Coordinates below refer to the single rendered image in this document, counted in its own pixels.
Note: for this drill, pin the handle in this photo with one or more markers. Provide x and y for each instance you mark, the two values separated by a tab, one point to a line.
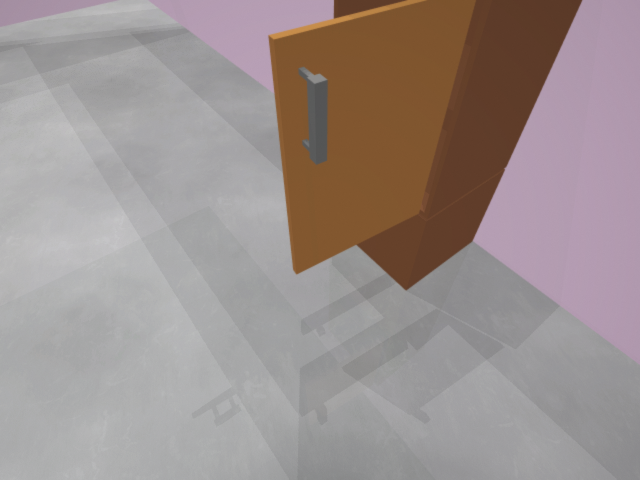
317	94

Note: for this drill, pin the cupboard door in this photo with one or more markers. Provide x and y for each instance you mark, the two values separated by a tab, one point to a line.
390	73

